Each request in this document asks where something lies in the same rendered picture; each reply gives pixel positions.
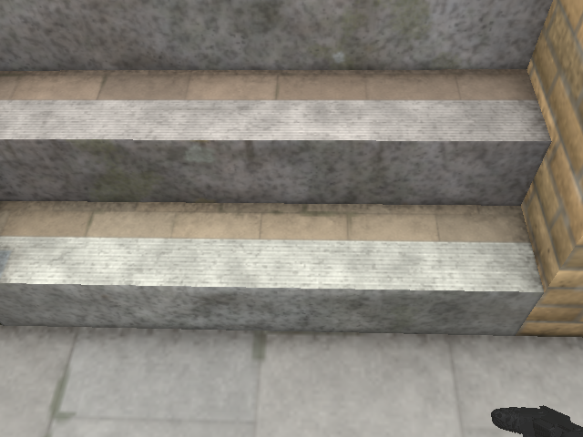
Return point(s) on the robot right hand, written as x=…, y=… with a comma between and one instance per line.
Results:
x=534, y=422

